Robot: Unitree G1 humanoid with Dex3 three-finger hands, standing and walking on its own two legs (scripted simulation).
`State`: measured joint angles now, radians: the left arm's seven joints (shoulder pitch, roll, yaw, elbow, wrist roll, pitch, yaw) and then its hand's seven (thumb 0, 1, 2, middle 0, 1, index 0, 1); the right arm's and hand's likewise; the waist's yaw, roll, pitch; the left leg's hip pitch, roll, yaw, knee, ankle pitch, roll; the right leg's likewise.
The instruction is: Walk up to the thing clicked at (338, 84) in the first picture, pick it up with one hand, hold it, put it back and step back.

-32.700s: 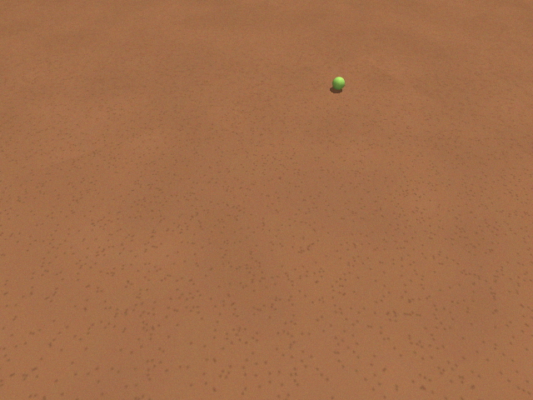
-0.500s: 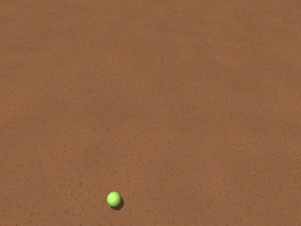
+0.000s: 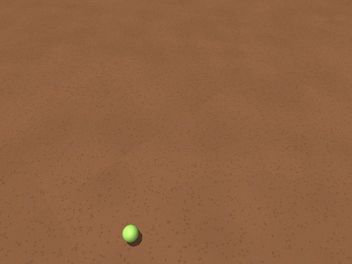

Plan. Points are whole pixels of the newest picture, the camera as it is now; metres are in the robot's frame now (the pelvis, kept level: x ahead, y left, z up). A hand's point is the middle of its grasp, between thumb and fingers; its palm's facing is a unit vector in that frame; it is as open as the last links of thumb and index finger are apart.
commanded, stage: stand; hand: left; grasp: from above
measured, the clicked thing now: (130, 233) +0.41 +0.24 -0.74
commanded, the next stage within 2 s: step back in 1.18 s
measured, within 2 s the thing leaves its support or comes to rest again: neither
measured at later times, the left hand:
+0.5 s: hand out of the picture +0.07 +0.24 -0.16, palm faces +0.01 -0.94 -0.33, open 7.3 cm
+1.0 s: hand out of the picture +0.09 +0.24 -0.16, palm faces +0.00 -0.94 -0.34, open 7.3 cm
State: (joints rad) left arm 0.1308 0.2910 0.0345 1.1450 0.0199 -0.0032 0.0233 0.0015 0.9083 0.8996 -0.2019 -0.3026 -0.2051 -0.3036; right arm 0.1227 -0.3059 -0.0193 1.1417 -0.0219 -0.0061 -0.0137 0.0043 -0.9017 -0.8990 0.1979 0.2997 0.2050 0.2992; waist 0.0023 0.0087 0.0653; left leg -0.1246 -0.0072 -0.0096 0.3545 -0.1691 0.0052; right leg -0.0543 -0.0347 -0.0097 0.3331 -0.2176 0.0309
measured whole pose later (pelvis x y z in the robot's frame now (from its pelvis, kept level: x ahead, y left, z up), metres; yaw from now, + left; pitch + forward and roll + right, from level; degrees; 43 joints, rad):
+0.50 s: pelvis +0.00 +0.00 +0.00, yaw +0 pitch -3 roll +0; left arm 0.11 0.31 0.03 1.15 0.02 0.00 0.01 0.00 0.91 0.90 -0.20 -0.30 -0.20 -0.30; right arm 0.11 -0.32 -0.01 1.15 -0.02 -0.01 -0.01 0.00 -0.90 -0.90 0.20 0.30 0.21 0.30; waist 0.00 0.01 0.06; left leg -0.12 0.00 -0.01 0.33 -0.16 0.00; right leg -0.06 -0.03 -0.01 0.32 -0.21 0.02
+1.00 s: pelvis +0.01 -0.01 +0.00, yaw +0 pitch -2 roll +0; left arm 0.11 0.32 0.02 1.13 0.01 -0.01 0.01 0.00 0.91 0.90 -0.20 -0.30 -0.21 -0.30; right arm 0.10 -0.33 -0.01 1.15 -0.02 -0.01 0.00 0.00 -0.90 -0.90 0.20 0.30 0.21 0.30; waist 0.00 0.00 0.06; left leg -0.12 0.00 -0.02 0.32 -0.17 -0.01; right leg -0.05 -0.03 -0.02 0.30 -0.22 0.02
